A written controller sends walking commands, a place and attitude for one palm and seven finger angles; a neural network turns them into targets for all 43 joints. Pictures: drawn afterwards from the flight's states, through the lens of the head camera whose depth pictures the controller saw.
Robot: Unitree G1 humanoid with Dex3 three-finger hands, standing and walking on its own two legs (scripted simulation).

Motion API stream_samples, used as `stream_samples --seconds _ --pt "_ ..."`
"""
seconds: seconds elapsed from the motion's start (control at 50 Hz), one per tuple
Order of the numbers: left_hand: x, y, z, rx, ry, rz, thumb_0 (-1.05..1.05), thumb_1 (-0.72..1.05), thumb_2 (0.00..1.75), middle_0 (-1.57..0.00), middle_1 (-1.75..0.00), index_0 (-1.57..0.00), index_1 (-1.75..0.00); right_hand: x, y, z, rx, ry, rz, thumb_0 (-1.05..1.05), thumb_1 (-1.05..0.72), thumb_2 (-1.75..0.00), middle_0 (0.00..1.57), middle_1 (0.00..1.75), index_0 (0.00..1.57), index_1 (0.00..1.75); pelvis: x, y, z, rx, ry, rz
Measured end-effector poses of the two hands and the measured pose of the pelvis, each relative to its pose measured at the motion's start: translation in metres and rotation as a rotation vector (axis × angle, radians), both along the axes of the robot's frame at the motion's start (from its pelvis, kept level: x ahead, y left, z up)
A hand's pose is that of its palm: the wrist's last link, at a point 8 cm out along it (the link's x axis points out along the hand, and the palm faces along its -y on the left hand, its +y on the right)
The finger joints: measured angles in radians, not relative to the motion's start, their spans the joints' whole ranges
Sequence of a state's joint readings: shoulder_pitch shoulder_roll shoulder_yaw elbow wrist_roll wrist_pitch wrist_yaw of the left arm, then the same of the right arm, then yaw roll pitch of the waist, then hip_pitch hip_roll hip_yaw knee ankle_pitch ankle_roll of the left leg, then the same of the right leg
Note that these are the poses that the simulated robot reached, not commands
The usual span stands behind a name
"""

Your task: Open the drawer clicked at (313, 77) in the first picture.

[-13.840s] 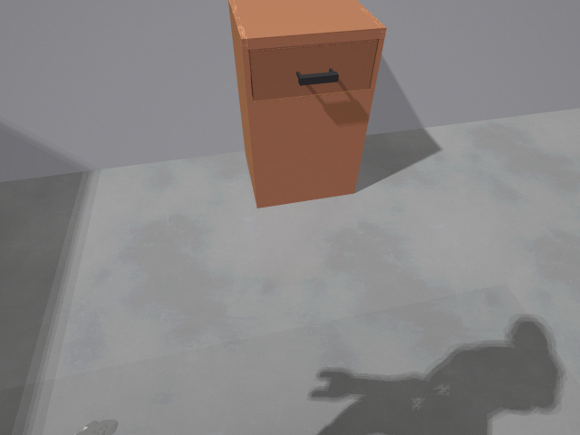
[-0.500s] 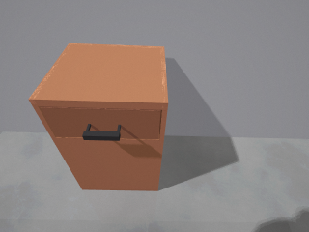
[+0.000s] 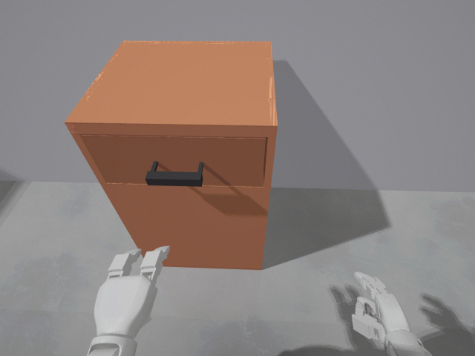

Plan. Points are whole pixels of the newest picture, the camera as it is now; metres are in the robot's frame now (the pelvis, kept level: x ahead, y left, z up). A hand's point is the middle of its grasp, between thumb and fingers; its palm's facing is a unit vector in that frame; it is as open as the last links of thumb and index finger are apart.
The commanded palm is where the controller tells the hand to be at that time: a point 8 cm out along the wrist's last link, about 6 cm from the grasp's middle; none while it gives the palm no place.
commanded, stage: raise the hand with hooked fingers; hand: left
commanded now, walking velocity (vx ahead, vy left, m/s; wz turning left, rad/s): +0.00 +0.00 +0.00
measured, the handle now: (176, 172) +0.55 +0.23 -0.07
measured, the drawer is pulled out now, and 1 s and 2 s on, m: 0.00 0.00 0.00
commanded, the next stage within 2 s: move the hooked fingers above the handle in 1.50 s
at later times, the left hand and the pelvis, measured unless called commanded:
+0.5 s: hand (129, 260) +0.26 +0.21 +0.03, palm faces -0.02 -0.10 -0.99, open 11.4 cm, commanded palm +0.24 +0.22 +0.09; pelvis +0.03 -0.02 +0.02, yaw +2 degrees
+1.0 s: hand (122, 205) +0.32 +0.23 +0.09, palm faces +0.05 -0.08 -1.00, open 13.7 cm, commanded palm +0.30 +0.23 +0.15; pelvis +0.04 -0.02 +0.03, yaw +3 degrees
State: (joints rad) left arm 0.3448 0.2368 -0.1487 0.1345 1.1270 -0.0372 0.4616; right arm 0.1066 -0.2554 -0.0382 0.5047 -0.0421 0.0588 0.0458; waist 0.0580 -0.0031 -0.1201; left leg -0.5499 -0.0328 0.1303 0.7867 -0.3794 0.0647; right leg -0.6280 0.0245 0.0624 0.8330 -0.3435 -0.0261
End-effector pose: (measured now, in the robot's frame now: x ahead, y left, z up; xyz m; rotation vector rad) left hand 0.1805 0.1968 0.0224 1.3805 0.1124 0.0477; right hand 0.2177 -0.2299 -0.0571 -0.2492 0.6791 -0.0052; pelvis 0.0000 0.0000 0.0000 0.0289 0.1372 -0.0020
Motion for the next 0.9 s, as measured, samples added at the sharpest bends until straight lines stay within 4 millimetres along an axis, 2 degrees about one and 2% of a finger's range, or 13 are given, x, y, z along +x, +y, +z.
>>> stream_samples --seconds 0.06,0.12,0.2,0.3,0.36,0.44,0.56,0.64,0.72,0.9 --pt "-0.015 0.008 -0.009 0.049 0.004 0.035 0.0 0.55 0.76 -0.23 -0.52 -0.23 -0.52 0.023 0.007 0.004 -0.019 -0.012 0.054 0.01 -0.9 -0.9 0.2 0.3 0.2 0.3 0.001 -0.006 -0.005 -0.008 0.01 0.022" --pt "-0.016 0.022 -0.005 0.088 -0.029 0.083 0.0 0.48 0.73 -0.24 -0.57 -0.25 -0.57 0.04 0.017 0.002 -0.025 -0.019 0.095 0.01 -0.9 -0.9 0.2 0.3 0.2 0.3 0.002 -0.011 -0.01 -0.02 0.008 0.05" --pt "0.003 0.037 0.015 0.109 -0.072 0.131 0.0 0.38 0.69 -0.26 -0.63 -0.26 -0.63 0.047 0.031 -0.005 0.004 -0.006 0.125 0.01 -0.9 -0.9 0.2 0.3 0.2 0.3 0.006 -0.016 -0.01 -0.031 -0.008 0.074" --pt "0.032 0.032 0.04 0.078 -0.052 0.128 0.01 0.27 0.64 -0.26 -0.7 -0.27 -0.7 0.033 0.04 -0.012 0.067 0.059 0.109 0.01 -0.9 -0.9 0.2 0.3 0.2 0.3 0.015 -0.018 0.002 -0.027 -0.027 0.067" --pt "0.044 0.024 0.045 0.065 -0.012 0.083 0.0 0.2 0.61 -0.27 -0.75 -0.27 -0.75 0.019 0.035 -0.016 0.081 0.111 0.087 0.01 -0.9 -0.9 0.21 0.3 0.2 0.3 0.022 -0.02 0.009 -0.02 -0.029 0.053" --pt "0.051 0.019 0.052 0.077 0.009 0.028 0.0 0.11 0.57 -0.27 -0.81 -0.27 -0.81 0.003 0.019 -0.023 0.065 0.181 0.048 0.01 -0.9 -0.9 0.21 0.3 0.21 0.3 0.03 -0.022 0.015 -0.017 -0.026 0.041" --pt "0.063 0.025 0.065 0.1 -0.037 0.031 0.0 -0.03 0.51 -0.28 -0.9 -0.29 -0.9 -0.007 -0.011 -0.031 0.016 0.245 -0.014 0.01 -0.9 -0.9 0.21 0.3 0.2 0.3 0.037 -0.022 0.018 -0.016 -0.019 0.043" --pt "0.075 0.028 0.077 0.106 -0.066 0.05 0.0 -0.12 0.47 -0.29 -0.96 -0.29 -0.96 -0.002 -0.024 -0.028 -0.001 0.241 -0.046 0.01 -0.9 -0.9 0.2 0.3 0.2 0.3 0.041 -0.022 0.02 -0.014 -0.022 0.044" --pt "0.088 0.028 0.088 0.098 -0.076 0.054 0.0 -0.21 0.43 -0.3 -1.01 -0.3 -1.02 0.01 -0.027 -0.019 0.002 0.206 -0.062 0.01 -0.9 -0.9 0.2 0.3 0.2 0.3 0.044 -0.022 0.024 -0.012 -0.036 0.043" --pt "0.106 0.027 0.114 0.104 -0.087 0.029 0.0 -0.4 0.34 -0.31 -1.14 -0.31 -1.14 0.036 -0.007 0.0 0.042 0.126 -0.026 0.01 -0.9 -0.9 0.2 0.3 0.2 0.3 0.045 -0.021 0.031 -0.014 -0.073 0.048"
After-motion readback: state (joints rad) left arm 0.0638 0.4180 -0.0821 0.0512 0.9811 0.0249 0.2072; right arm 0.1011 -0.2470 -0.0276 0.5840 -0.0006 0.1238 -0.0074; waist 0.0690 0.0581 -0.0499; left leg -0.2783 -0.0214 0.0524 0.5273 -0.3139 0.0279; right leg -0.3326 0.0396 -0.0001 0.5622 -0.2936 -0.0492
